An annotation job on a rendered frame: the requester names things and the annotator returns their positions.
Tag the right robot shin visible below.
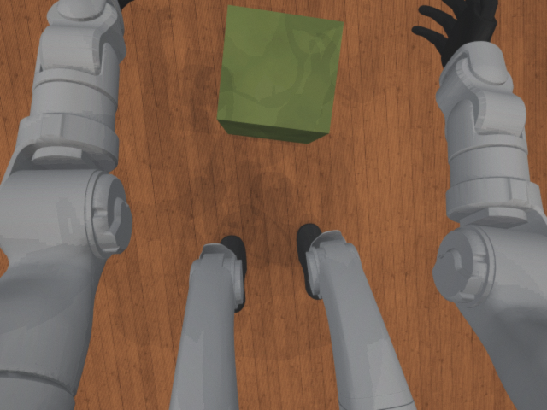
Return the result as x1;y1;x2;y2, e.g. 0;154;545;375
309;230;361;262

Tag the left robot forearm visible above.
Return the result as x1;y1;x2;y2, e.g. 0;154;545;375
0;0;126;252

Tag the right robot hand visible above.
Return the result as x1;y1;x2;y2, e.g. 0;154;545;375
411;0;498;68

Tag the carton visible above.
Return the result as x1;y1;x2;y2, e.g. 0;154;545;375
217;5;344;144

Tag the left robot foot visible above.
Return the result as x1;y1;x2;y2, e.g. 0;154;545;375
220;235;247;313

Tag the robot left upper arm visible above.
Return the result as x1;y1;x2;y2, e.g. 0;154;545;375
0;169;132;410

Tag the right robot forearm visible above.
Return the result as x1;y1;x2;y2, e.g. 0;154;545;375
436;41;547;237

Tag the robot right upper arm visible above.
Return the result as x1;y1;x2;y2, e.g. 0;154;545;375
432;225;547;410

